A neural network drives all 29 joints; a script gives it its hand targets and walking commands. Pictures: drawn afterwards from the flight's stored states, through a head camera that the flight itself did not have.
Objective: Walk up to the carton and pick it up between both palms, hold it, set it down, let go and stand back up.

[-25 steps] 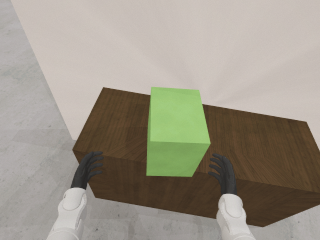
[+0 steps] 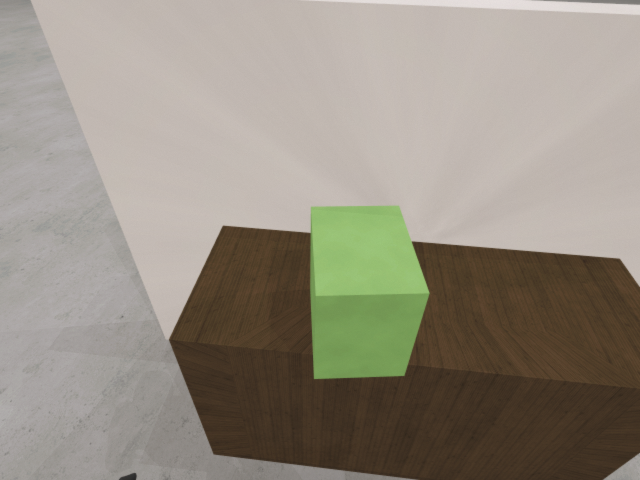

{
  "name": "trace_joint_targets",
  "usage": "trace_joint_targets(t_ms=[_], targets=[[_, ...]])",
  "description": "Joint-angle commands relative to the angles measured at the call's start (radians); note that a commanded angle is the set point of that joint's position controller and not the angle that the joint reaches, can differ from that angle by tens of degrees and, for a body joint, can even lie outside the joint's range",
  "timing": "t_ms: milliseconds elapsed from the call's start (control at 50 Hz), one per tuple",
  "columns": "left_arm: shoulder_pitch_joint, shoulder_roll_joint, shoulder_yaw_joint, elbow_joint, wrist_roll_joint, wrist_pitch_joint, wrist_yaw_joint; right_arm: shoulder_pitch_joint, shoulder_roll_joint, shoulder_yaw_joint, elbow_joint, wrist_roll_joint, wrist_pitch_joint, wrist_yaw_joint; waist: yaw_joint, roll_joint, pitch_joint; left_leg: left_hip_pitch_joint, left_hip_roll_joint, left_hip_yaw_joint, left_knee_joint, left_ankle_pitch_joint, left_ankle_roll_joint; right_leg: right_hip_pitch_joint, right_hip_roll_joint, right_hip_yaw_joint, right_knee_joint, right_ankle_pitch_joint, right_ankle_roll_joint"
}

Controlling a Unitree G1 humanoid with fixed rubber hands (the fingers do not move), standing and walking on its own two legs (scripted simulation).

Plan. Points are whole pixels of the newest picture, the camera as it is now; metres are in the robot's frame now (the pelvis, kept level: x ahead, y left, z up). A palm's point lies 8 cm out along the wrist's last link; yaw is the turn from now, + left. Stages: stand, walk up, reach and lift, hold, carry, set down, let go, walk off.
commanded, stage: stand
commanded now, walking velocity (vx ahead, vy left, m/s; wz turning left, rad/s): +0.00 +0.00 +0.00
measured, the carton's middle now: (357, 290) +0.48 -0.06 -0.07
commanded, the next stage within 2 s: none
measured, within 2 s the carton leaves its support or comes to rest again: neither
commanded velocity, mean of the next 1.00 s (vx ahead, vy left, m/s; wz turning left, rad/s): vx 0.00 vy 0.00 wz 0.00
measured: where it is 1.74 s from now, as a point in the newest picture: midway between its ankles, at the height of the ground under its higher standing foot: outside the picture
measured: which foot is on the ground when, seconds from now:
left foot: down 0.00-1.00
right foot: down 0.00-1.00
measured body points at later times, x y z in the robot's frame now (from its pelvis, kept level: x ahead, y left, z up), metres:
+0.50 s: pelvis -0.01 +0.00 +0.01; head -0.05 -0.01 +0.46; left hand +0.04 +0.24 -0.12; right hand -0.01 -0.28 -0.13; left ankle -0.03 +0.09 -0.73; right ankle +0.02 -0.13 -0.73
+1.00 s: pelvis +0.03 -0.01 +0.01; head +0.01 -0.01 +0.46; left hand +0.11 +0.23 -0.12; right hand -0.02 -0.28 -0.14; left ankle -0.03 +0.09 -0.73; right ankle +0.02 -0.13 -0.73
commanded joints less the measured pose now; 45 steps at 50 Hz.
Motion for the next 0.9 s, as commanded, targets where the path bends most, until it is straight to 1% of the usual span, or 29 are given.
trace_joint_targets(t_ms=[0, 20, 40, 80, 120, 200, 320, 460, 600, 760, 880], targets=[[0.055, 0.083, 0.015, -0.091, -0.016, -0.023, 0.003, -0.056, -0.132, -0.022, -0.094, 0.009, -0.016, -0.009, 0.034, 0.030, 0.164, -0.024, 0.157, -0.158, -0.219, -0.015, 0.019, -0.092, -0.101, 0.136, -0.139, 0.137, 0.001], [0.048, 0.117, 0.020, -0.092, -0.014, -0.019, 0.006, -0.017, -0.132, -0.021, -0.096, 0.012, -0.019, -0.009, 0.000, -0.027, 0.176, -0.024, 0.136, -0.153, -0.219, -0.052, 0.009, -0.085, -0.103, 0.151, -0.141, 0.153, 0.001], [0.053, 0.122, 0.025, -0.107, -0.013, -0.018, 0.005, 0.006, -0.149, -0.024, -0.089, 0.010, -0.019, -0.010, 0.001, -0.041, 0.173, -0.016, 0.138, -0.154, -0.229, -0.072, 0.010, -0.097, -0.096, 0.156, -0.145, 0.132, 0.001], [0.089, 0.115, 0.024, -0.116, -0.012, -0.015, 0.001, 0.029, -0.168, -0.026, -0.089, 0.012, -0.016, -0.011, 0.002, -0.014, 0.170, -0.010, 0.152, -0.166, -0.269, -0.127, 0.018, -0.106, -0.079, 0.150, -0.163, 0.065, 0.009], [0.120, 0.109, 0.023, -0.118, -0.014, -0.014, -0.001, 0.050, -0.171, -0.022, -0.090, 0.014, -0.015, -0.010, 0.003, -0.003, 0.180, -0.015, 0.163, -0.172, -0.309, -0.167, 0.019, -0.099, -0.069, 0.147, -0.177, 0.031, 0.014], [0.182, 0.094, 0.021, -0.111, -0.016, -0.016, -0.006, 0.098, -0.181, -0.020, -0.079, 0.019, -0.021, -0.009, 0.000, -0.016, 0.202, 0.002, 0.158, -0.153, -0.336, -0.169, 0.016, -0.093, -0.064, 0.156, -0.197, 0.022, 0.016], [0.225, 0.068, 0.014, -0.102, -0.019, -0.018, -0.005, 0.146, -0.175, -0.014, -0.068, 0.023, -0.027, -0.009, -0.011, -0.041, 0.233, 0.039, 0.151, -0.124, -0.339, -0.126, 0.016, -0.105, -0.057, 0.167, -0.208, 0.028, 0.016], [0.225, 0.056, 0.011, -0.094, -0.023, -0.018, -0.001, 0.175, -0.160, -0.009, -0.058, 0.024, -0.028, -0.011, -0.022, -0.063, 0.253, 0.092, 0.140, -0.086, -0.316, -0.039, 0.014, -0.110, -0.050, 0.187, -0.210, 0.062, 0.011], [0.204, 0.052, 0.012, -0.085, -0.025, -0.019, 0.007, 0.184, -0.143, -0.006, -0.047, 0.026, -0.025, -0.014, -0.028, -0.058, 0.249, 0.147, 0.133, -0.049, -0.294, 0.057, 0.009, -0.090, -0.044, 0.198, -0.192, 0.128, -0.002], [0.182, 0.051, 0.014, -0.068, -0.026, -0.014, 0.019, 0.199, -0.129, -0.006, -0.026, 0.030, -0.014, -0.017, -0.031, -0.046, 0.234, 0.201, 0.126, -0.007, -0.269, 0.169, 0.004, -0.050, -0.038, 0.201, -0.153, 0.237, -0.021], [0.168, 0.051, 0.014, -0.047, -0.027, -0.008, 0.028, 0.216, -0.116, -0.004, -0.005, 0.031, -0.001, -0.019, -0.032, -0.042, 0.236, 0.230, 0.121, 0.017, -0.257, 0.221, 0.003, -0.033, -0.034, 0.199, -0.129, 0.286, -0.034]])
